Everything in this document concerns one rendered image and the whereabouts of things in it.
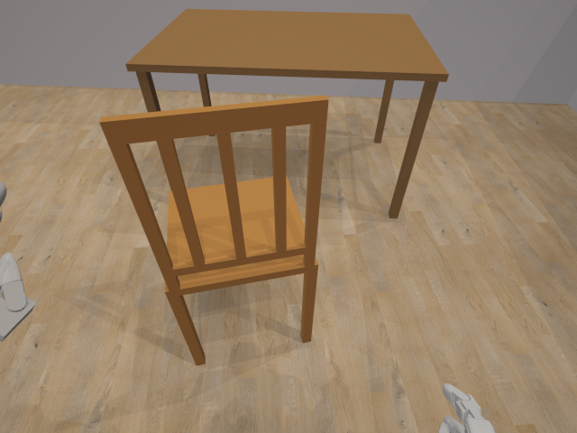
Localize table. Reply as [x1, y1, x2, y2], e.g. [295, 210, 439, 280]
[125, 9, 449, 218]

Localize robot left hand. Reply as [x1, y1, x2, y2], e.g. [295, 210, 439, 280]
[0, 182, 35, 342]

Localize robot right hand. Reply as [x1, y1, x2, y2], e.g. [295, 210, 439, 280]
[439, 383, 496, 433]

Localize chair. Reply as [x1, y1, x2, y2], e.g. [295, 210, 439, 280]
[99, 96, 329, 366]

